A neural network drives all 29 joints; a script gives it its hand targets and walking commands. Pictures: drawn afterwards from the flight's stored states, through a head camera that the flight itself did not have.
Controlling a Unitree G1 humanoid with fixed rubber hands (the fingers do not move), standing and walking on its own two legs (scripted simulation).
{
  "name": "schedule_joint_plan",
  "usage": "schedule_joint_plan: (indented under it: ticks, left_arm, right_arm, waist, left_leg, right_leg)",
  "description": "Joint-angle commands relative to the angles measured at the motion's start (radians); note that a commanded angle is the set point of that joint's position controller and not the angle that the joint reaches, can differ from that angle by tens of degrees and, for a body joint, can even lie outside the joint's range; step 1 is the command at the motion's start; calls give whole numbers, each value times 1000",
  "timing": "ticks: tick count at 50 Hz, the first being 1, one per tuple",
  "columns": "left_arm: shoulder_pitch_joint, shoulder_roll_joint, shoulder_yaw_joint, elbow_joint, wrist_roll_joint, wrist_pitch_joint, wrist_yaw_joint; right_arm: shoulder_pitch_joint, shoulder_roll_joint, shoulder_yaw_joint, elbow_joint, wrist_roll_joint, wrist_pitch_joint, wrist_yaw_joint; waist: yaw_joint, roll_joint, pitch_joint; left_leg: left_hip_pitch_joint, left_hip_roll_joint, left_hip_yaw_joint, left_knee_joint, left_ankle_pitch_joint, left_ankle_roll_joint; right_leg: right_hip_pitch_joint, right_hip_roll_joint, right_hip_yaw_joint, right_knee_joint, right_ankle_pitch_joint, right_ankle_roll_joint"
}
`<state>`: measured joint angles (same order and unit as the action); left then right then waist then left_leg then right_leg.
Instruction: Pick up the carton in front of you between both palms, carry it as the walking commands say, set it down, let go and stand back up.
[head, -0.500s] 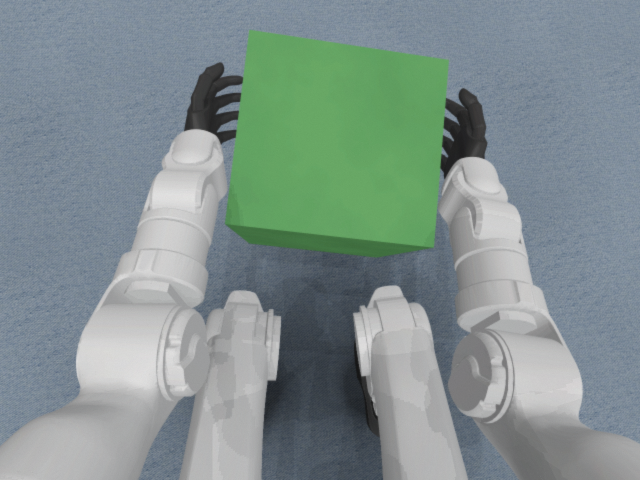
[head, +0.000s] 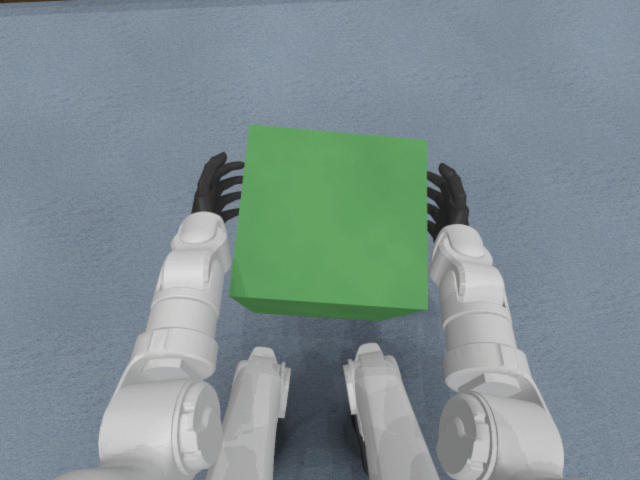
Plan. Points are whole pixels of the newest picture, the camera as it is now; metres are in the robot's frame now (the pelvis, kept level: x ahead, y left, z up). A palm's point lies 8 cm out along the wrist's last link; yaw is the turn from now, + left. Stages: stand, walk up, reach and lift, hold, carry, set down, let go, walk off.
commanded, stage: reach and lift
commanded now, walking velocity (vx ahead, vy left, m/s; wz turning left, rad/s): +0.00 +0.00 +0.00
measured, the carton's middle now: (325, 240) +0.43 -0.02 -0.12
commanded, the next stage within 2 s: hold in 1.94 s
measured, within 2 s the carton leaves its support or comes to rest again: neither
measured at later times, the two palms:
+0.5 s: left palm (151, 190) +0.40 +0.14 +0.11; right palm (515, 197) +0.39 -0.16 +0.11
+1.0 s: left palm (17, 132) +0.37 +0.14 +0.24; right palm out of the picture +0.37 -0.16 +0.25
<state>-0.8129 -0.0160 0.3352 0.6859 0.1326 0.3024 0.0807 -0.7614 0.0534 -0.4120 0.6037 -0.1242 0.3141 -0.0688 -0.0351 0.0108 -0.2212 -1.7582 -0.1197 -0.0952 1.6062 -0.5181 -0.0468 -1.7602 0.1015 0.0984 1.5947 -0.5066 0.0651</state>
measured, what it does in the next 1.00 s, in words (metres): rises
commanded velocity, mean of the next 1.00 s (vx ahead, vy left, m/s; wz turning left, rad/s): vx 0.00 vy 0.00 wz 0.00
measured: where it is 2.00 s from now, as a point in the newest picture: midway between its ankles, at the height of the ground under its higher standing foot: (314, 449)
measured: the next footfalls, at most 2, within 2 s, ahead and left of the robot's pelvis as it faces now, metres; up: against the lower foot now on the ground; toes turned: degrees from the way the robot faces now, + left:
none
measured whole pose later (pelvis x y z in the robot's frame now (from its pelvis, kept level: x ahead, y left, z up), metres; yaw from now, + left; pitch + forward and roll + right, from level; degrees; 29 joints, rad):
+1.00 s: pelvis +0.08 -0.01 +0.22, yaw +0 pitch -1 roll +0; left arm -0.23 -0.14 0.25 0.39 0.23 0.56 0.03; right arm -0.24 0.15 -0.24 0.39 -0.24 0.57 -0.02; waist 0.00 0.00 -0.09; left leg -0.20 -0.05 -0.15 0.47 -0.25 -0.01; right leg -0.22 0.05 0.14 0.47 -0.24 0.01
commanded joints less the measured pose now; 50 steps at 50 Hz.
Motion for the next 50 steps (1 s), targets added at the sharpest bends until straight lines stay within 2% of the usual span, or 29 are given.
schedule_joint_plan:
  ticks: [1, 16, 28, 34, 42, 45, 50]
  left_arm:
    - [-561, -1112, -572, -23, -143, -11, -243]
    - [-278, -1120, -558, -8, -96, -45, -241]
    - [-64, -1120, -611, -81, -84, -31, -247]
    - [29, -1123, -649, -137, -100, 31, -263]
    - [106, -1115, -702, -265, -128, 165, -291]
    - [120, -1097, -697, -305, -123, 220, -297]
    - [93, -1080, -620, -284, -89, 279, -316]
  right_arm:
    - [-590, 1064, 637, 13, 137, -1, 244]
    - [-300, 1073, 622, 49, 78, -35, 241]
    - [-89, 1075, 681, -1, 68, -26, 246]
    - [1, 1074, 718, -53, 77, 32, 259]
    - [79, 1074, 775, -174, 102, 164, 281]
    - [97, 1068, 771, -208, 100, 217, 287]
    - [75, 1053, 695, -179, 67, 274, 302]
  waist:
    - [-9, 17, -868]
    - [4, 3, -608]
    - [18, -1, -452]
    - [24, -5, -346]
    - [31, -12, -189]
    - [31, -11, -107]
    - [31, -12, 41]
  left_leg:
    - [570, -67, 126, -243, 200, 17]
    - [868, -36, 54, -552, 269, 30]
    - [1186, -7, 12, -820, 423, 36]
    - [1355, 7, 1, -956, 514, 36]
    - [1551, 24, 4, -1129, 567, 31]
    - [1591, 27, 6, -1182, 535, 32]
    - [1587, 29, 17, -1234, 381, 42]
  right_leg:
    - [592, 72, -145, -224, 217, -21]
    - [904, 48, -70, -526, 284, -42]
    - [1226, 24, -23, -790, 433, -51]
    - [1391, 10, -10, -927, 523, -51]
    - [1593, -8, -4, -1105, 579, -51]
    - [1626, -11, -9, -1157, 546, -52]
    - [1617, -18, -17, -1209, 392, -58]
